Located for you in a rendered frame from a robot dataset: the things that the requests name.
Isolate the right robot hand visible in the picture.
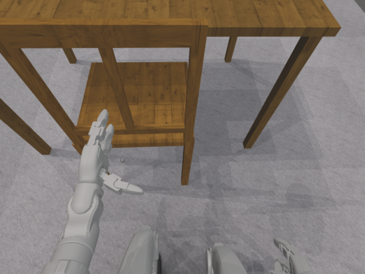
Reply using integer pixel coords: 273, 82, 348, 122
271, 237, 313, 274

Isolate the robot left forearm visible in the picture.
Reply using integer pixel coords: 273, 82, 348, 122
41, 182, 104, 274

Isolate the left robot hand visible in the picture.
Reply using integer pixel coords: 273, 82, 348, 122
79, 109, 144, 195

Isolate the robot right thigh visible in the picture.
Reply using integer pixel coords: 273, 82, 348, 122
205, 246, 248, 274

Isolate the robot left thigh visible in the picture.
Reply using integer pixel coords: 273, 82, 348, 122
118, 230, 159, 274

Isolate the robot thigh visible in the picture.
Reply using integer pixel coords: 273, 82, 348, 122
205, 246, 248, 274
118, 230, 159, 274

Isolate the chair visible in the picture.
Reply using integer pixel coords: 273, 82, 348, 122
0, 18, 208, 186

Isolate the table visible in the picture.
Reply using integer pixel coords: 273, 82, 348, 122
0, 0, 341, 155

